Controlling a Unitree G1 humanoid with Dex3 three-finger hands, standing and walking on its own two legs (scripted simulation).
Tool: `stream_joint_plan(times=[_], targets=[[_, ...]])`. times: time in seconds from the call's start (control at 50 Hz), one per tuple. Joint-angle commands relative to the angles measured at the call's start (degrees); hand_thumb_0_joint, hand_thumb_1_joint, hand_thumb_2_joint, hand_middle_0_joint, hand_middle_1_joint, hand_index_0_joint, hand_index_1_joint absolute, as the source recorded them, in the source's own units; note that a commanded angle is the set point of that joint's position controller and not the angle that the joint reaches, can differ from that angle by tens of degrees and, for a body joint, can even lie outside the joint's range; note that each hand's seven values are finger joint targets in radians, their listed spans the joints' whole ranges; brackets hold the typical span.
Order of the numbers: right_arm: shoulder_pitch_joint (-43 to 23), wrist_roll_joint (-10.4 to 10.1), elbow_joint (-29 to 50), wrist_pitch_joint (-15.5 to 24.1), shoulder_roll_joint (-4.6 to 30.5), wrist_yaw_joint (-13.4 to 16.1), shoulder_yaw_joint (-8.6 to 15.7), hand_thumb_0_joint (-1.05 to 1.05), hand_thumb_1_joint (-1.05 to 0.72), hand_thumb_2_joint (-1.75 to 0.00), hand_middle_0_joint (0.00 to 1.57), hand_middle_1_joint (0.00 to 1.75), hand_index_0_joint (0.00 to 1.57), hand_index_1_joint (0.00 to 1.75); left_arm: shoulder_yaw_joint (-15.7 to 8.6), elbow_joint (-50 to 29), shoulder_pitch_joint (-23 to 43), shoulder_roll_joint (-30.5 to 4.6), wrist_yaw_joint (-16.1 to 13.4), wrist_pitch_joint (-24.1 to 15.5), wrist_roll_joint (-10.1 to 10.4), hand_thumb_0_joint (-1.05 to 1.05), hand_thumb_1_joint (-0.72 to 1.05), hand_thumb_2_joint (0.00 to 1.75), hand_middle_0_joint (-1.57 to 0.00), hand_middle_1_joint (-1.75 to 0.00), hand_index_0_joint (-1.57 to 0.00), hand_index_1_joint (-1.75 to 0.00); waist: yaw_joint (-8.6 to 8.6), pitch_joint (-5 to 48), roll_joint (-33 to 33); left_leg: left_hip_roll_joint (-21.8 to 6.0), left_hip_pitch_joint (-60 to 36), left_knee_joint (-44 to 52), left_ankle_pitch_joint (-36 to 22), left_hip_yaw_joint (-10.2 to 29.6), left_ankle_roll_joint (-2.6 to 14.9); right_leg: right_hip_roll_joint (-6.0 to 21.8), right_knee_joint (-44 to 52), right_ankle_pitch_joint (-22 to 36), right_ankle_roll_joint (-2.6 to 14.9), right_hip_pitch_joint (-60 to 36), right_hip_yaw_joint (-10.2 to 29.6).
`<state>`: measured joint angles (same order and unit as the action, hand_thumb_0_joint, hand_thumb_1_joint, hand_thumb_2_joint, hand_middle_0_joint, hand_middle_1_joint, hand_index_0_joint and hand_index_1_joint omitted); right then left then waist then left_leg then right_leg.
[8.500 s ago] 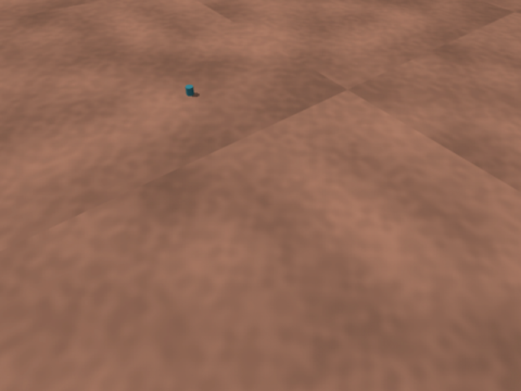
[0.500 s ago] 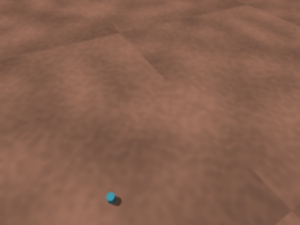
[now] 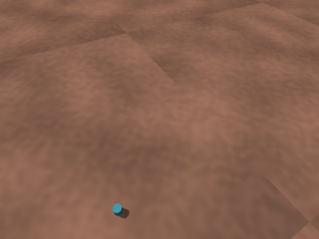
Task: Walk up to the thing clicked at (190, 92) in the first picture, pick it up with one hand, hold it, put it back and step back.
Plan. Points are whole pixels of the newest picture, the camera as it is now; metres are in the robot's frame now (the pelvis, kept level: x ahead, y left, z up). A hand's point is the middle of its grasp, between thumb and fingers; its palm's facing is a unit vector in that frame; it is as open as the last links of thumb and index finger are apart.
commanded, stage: stand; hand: left
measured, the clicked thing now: (117, 209) +0.41 +0.24 -0.75
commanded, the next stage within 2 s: rise first in 1.32 s
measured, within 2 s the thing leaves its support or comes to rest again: neither
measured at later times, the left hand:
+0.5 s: hand out of the picture +0.07 +0.26 -0.16, palm faces -0.02 -0.94 -0.35, open 7.4 cm
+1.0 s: hand out of the picture +0.07 +0.26 -0.16, palm faces -0.03 -0.94 -0.35, open 7.4 cm
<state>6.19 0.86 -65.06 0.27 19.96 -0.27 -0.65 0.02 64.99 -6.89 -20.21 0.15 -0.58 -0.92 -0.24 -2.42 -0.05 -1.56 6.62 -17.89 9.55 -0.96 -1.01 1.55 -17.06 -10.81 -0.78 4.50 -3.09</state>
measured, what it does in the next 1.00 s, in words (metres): stands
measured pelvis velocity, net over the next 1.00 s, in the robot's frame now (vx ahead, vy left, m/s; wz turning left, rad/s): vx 0.00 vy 0.00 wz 0.00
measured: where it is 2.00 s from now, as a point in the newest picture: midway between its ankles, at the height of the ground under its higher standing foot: outside the picture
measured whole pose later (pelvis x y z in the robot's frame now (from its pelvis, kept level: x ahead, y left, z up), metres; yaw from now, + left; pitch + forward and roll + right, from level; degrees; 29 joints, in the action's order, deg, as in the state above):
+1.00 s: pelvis +0.00 +0.00 +0.00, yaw +0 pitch -2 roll +0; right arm 6.6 0.8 -64.7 0.3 19.9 -0.2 -0.6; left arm 0.0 64.6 -7.3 -20.2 0.1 -0.6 -1.1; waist -0.3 -2.5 -0.1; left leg -1.4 6.2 -17.7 9.7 -1.1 -0.9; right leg 1.7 -17.0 -10.9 -0.9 4.2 -2.9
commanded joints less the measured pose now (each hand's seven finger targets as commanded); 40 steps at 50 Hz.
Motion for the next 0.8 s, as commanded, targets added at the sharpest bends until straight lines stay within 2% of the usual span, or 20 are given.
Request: stream_joint_plan(times=[0.0,0.14,0.28,0.36,0.5,0.6,0.68,0.78], targets=[[-2.6,-0.3,3.6,1.3,12.1,0.8,2.3,0.0,-0.9,-0.9,0.2,0.3,0.2,0.3,-2.6,-3.4,2.0,-12.3,-0.7,-1.1,0.1,0.0,0.9,0.9,-0.2,-0.3,-0.2,-0.3,0.39,4.2,-0.1,-6.5,-1.5,1.8,-9.8,5.4,1.88,7.1,2.4,9.5,1.48,-0.1,5.5],[-2.8,-0.3,3.7,1.3,12.3,0.9,2.3,0.0,-0.9,-0.9,0.2,0.3,0.2,0.3,-2.5,-3.4,1.6,-11.9,-0.6,-1.0,0.2,0.0,0.9,0.9,-0.2,-0.3,-0.2,-0.3,0.0,3.3,-0.5,-6.5,-1.3,2.2,-8.8,5.3,1.76,7.0,2.5,7.7,1.53,0.5,5.4],[-2.5,-0.4,3.7,1.5,12.4,0.8,2.4,0.0,-0.9,-0.9,0.2,0.3,0.2,0.3,-2.5,-3.5,1.8,-12.0,-0.6,-1.1,0.3,0.0,0.9,0.9,-0.2,-0.3,-0.2,-0.3,0.03,3.9,-0.3,-6.6,-1.9,2.1,-9.9,5.4,1.95,7.0,2.4,8.1,1.47,0.0,5.5],[-2.5,-0.3,3.9,1.4,12.5,0.9,2.6,0.0,-0.9,-0.9,0.2,0.3,0.2,0.3,-2.6,-3.7,1.9,-12.3,-0.7,-1.2,0.3,0.0,0.9,0.9,-0.2,-0.3,-0.2,-0.3,0.09,4.5,0.4,-6.7,-2.3,1.4,-11.4,5.4,2.05,7.2,2.4,10.3,1.43,-0.5,5.5],[-2.2,-0.2,3.8,1.4,12.0,0.8,2.3,0.0,-0.9,-0.9,0.2,0.3,0.2,0.3,-2.5,-3.6,1.7,-12.1,-0.7,-1.1,0.2,0.0,0.9,0.9,-0.2,-0.3,-0.2,-0.3,0.19,3.3,-0.1,-6.3,-1.1,2.2,-8.7,5.1,1.93,7.3,2.8,8.8,1.51,0.0,5.6],[-2.5,-0.3,3.8,1.4,12.1,0.8,2.4,0.0,-0.9,-0.9,0.2,0.3,0.2,0.3,-2.6,-3.6,1.6,-12.4,-0.7,-1.2,0.1,0.0,0.9,0.9,-0.2,-0.3,-0.2,-0.3,0.05,4.1,0.0,-6.6,-2.1,1.9,-9.7,5.4,2.04,7.2,2.6,9.1,1.42,-0.2,5.4],[-2.2,-0.3,3.7,1.3,12.2,0.8,2.4,0.0,-0.9,-0.9,0.2,0.3,0.2,0.3,-2.6,-3.6,1.7,-12.2,-0.7,-1.1,0.3,0.0,0.9,0.9,-0.2,-0.3,-0.2,-0.3,0.13,2.9,-0.4,-6.5,-1.2,2.6,-8.0,5.4,1.86,7.1,2.9,7.1,1.42,0.3,5.6],[-2.0,-0.2,3.9,1.4,12.3,0.8,2.4,0.0,-0.9,-0.9,0.2,0.3,0.2,0.3,-2.6,-3.8,1.8,-12.1,-0.6,-1.0,0.1,0.0,0.9,0.9,-0.2,-0.3,-0.2,-0.3,0.15,4.1,-0.7,-6.5,-1.4,2.2,-8.7,5.1,2.12,7.4,2.7,8.3,1.68,-0.4,5.8]])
